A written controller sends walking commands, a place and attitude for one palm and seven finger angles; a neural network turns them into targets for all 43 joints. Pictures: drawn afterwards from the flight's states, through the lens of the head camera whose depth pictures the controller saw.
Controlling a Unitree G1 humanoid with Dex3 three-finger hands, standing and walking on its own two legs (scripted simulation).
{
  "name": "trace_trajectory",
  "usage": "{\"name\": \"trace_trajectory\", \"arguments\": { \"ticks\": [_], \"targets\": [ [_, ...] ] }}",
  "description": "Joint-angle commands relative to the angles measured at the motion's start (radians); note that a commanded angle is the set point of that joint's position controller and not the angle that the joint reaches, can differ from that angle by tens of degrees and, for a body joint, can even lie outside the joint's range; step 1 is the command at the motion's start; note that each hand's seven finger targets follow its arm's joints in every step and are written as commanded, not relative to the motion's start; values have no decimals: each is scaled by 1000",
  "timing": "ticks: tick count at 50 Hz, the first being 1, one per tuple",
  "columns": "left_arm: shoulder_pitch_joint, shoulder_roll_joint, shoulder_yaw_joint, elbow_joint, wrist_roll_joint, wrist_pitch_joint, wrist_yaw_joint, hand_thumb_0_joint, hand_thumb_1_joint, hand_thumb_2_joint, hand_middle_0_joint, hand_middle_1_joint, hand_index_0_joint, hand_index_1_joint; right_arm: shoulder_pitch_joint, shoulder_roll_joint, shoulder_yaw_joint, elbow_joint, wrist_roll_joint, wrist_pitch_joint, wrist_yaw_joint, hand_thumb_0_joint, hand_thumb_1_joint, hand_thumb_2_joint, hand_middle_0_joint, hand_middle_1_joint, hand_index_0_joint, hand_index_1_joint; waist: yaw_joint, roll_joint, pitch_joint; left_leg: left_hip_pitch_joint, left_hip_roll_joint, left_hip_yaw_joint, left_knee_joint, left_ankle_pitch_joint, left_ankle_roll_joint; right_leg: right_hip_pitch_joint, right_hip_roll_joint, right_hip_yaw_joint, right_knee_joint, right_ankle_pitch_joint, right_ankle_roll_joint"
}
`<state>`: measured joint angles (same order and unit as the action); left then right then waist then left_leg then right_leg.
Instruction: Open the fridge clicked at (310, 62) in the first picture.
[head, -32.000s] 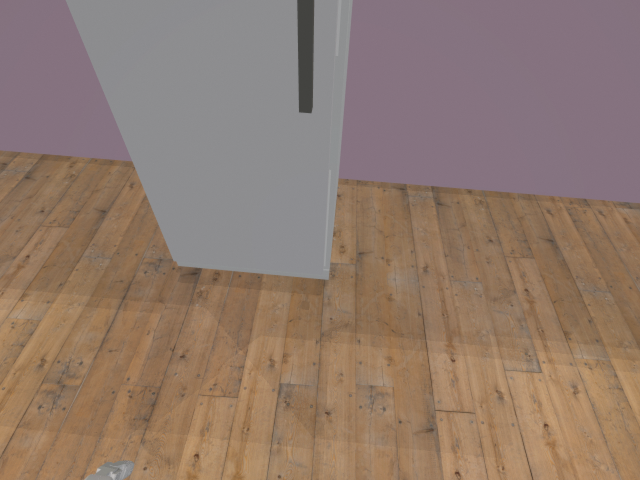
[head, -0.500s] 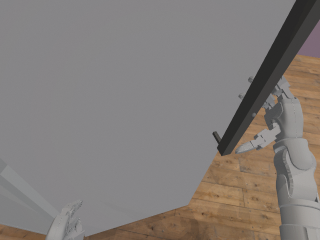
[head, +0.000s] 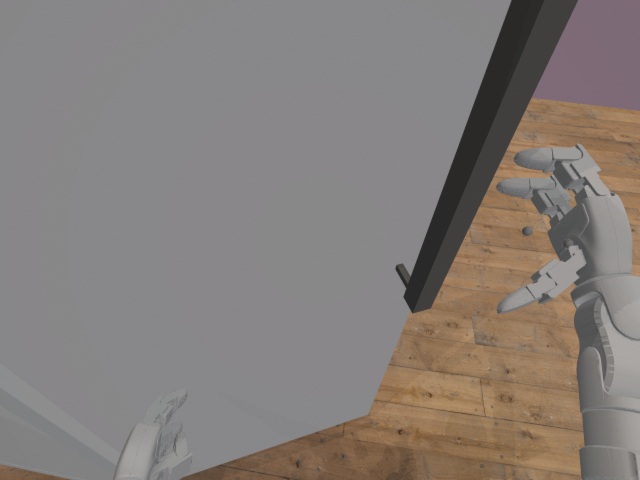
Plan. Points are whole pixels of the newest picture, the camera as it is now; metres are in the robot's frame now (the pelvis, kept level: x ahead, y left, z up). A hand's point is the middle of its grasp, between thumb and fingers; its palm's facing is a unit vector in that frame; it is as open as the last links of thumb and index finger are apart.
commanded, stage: slip the hand off the handle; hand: right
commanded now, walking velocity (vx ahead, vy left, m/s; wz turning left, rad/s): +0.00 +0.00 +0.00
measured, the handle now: (458, 155) +0.37 -0.11 +0.26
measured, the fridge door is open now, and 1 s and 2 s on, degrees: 62 62 62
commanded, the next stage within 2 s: draw the hand back to the body in 1.04 s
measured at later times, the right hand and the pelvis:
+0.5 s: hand (552, 268) +0.29 -0.21 +0.19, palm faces -0.04 +0.98 -0.18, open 14.7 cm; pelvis +0.01 -0.01 +0.00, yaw +0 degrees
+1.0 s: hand (601, 328) +0.23 -0.22 +0.19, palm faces +0.01 +0.98 -0.21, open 14.7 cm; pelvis +0.00 +0.01 -0.01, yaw -3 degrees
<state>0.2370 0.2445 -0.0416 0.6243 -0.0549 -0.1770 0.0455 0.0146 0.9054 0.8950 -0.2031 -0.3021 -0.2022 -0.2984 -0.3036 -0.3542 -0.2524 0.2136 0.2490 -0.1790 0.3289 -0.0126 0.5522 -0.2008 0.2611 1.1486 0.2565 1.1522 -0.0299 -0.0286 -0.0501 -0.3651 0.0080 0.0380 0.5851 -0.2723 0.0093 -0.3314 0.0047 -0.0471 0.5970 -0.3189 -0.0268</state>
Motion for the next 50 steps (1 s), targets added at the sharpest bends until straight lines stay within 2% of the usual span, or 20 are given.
{"name": "trace_trajectory", "arguments": {
  "ticks": [1, 3, 5, 7, 10, 12, 15, 16, 22, 24, 25, 27, 30, 32, 37, 40, 42, 44, 47, 50],
  "targets": [
    [-83, 139, 51, -146, -3, -56, 20, 0, 900, 900, -200, -300, -200, -300, -389, -204, -69, -217, 16, -63, -4, 0, 550, -200, 250, 1150, 250, 1150, 16, -27, -247, 50, 9, -8, -53, 168, 24, 121, -32, 66, -82, 254, 16],
    [-79, 142, 48, -142, -5, -56, 24, 0, 900, 900, -200, -300, -200, -300, -424, -216, -66, -198, 19, -61, 5, 0, 550, -200, 250, 1150, 250, 1150, 27, -11, -236, 26, 6, -5, -55, 137, 22, 120, -36, 78, -85, 226, 19],
    [-83, 149, 53, -139, -4, -52, 29, 0, 900, 900, -200, -300, -200, -300, -405, -254, -104, -196, 13, -62, 3, 0, 550, -200, 250, 1150, 250, 1150, 11, -33, -255, 45, 8, -10, -52, 144, 27, 123, -34, 79, -82, 242, 22],
    [-79, 142, 47, -148, -4, -53, 26, 0, 900, 900, -200, -300, -200, -300, -419, -208, -57, -201, 20, -57, 16, 0, 550, -200, 250, 1150, 250, 1150, 21, -43, -264, 33, 8, -1, -44, 160, 27, 137, -36, 86, -78, 271, 28],
    [-84, 149, 50, -157, -4, -50, 21, 0, 900, 900, -200, -300, -200, -300, -304, -220, -93, -196, 30, -44, 24, 0, 550, -200, 250, 1150, 250, 1150, -5, -20, -260, 58, 9, 1, -40, 181, 28, 125, -35, 87, -77, 291, 32],
    [-91, 140, 48, -181, -2, -56, 8, 0, 900, 900, -200, -300, -200, -300, -252, -186, -67, -272, 38, -39, 30, 0, 550, -200, 250, 1150, 250, 1150, -13, -28, -280, 62, 11, 7, -27, 213, 26, 136, -38, 89, -71, 335, 34],
    [-101, 147, 50, -185, 2, -59, 4, 0, 900, 900, -200, -300, -200, -300, -157, -224, -120, -333, 41, -31, 17, 0, 550, -200, 250, 1150, 250, 1150, -29, -7, -266, 80, 10, 7, -23, 227, 25, 122, -42, 86, -68, 350, 37],
    [-104, 138, 47, -190, 1, -62, 0, 0, 900, 900, -200, -300, -200, -300, -169, -190, -88, -382, 43, -30, 16, 0, 550, -200, 250, 1150, 250, 1150, -21, -15, -276, 77, 11, 12, -19, 234, 23, 129, -41, 86, -68, 360, 37],
    [-116, 131, 44, -188, 4, -86, 3, 0, 900, 900, -200, -300, -200, -300, -77, -178, -84, -526, 43, -11, -11, 0, 550, -200, 250, 1150, 250, 1150, -21, -53, -231, 56, 11, 15, -19, 209, 20, 121, -45, 90, -61, 328, 38],
    [-116, 131, 42, -184, 4, -97, 5, 0, 900, 900, -200, -300, -200, -300, -43, -167, -75, -553, 46, -9, -11, 0, 550, -200, 250, 1150, 250, 1150, -16, -40, -226, 49, 11, 13, -24, 186, 16, 121, -44, 91, -61, 290, 30],
    [-118, 140, 46, -177, 3, -96, 12, 0, 900, 900, -200, -300, -200, -300, -10, -197, -103, -557, 41, -6, -18, 0, 550, -200, 250, 1150, 250, 1150, -19, -11, -227, 59, 11, 9, -28, 191, 16, 114, -43, 86, -53, 284, 25],
    [-126, 129, 40, -180, 1, -105, 10, 0, 900, 900, -200, -300, -200, -300, 10, -159, -73, -588, 48, -3, -12, 0, 550, -200, 250, 1150, 250, 1150, -19, -32, -220, 55, 14, 14, -24, 177, 15, 106, -41, 87, -53, 265, 25],
    [-127, 140, 40, -176, 1, -116, 17, 0, 900, 900, -200, -300, -200, -300, 91, -202, -117, -608, 55, 10, -8, 0, 550, -200, 250, 1150, 250, 1150, -27, -13, -211, 74, 17, 10, -30, 178, 14, 86, -38, 81, -46, 248, 16],
    [-134, 133, 35, -184, -1, -124, 14, 0, 900, 900, -200, -300, -200, -300, 147, -179, -112, -619, 70, 17, 0, 0, 550, -200, 250, 1150, 250, 1150, -32, -9, -189, 63, 19, 15, -33, 154, 10, 61, -37, 80, -47, 215, 13],
    [-139, 143, 33, -178, -6, -136, 26, 0, 900, 900, -200, -300, -200, -300, 171, -221, -166, -625, 100, 29, 13, 0, 550, -200, 250, 1150, 250, 1150, -28, 9, -154, 52, 23, 5, -57, 90, 2, 19, -33, 75, -33, 146, 3],
    [-135, 157, 39, -178, -5, -146, 29, 0, 900, 900, -200, -300, -200, -300, 232, -262, -216, -649, 118, 21, 32, 0, 550, -200, 250, 1150, 250, 1150, -34, 21, -199, 87, 27, -9, -57, 125, -2, 23, -31, 68, -7, 176, -3],
    [-134, 153, 36, -184, -7, -153, 28, 0, 900, 900, -200, -300, -200, -300, 255, -254, -219, -655, 136, 18, 50, 0, 550, -200, 250, 1150, 250, 1150, -36, 12, -188, 84, 31, -9, -58, 123, -5, 10, -31, 68, -2, 170, -2],
    [-138, 154, 31, -172, -11, -161, 33, 0, 900, 900, -200, -300, -200, -300, 184, -223, -172, -649, 144, 15, 69, 0, 550, -200, 250, 1150, 250, 1150, -17, -19, -151, 40, 28, -10, -69, 69, -7, 8, -29, 72, -2, 128, -2],
    [-138, 164, 33, -153, -16, -165, 45, 0, 900, 900, -200, -300, -200, -300, 134, -225, -157, -583, 143, 33, 78, 0, 550, -200, 250, 1150, 250, 1150, -4, -2, -101, 3, 36, -23, -94, -22, -9, -26, -32, 78, 10, 66, -4],
    [-143, 175, 45, -147, -16, -164, 49, 0, 900, 900, -200, -300, -200, -300, 102, -288, -200, -574, 132, 42, 70, 0, 550, -200, 250, 1150, 250, 1150, -10, 6, -141, 36, 48, -49, -97, -50, -7, -34, -32, 81, 27, 66, -4]
  ]
}}
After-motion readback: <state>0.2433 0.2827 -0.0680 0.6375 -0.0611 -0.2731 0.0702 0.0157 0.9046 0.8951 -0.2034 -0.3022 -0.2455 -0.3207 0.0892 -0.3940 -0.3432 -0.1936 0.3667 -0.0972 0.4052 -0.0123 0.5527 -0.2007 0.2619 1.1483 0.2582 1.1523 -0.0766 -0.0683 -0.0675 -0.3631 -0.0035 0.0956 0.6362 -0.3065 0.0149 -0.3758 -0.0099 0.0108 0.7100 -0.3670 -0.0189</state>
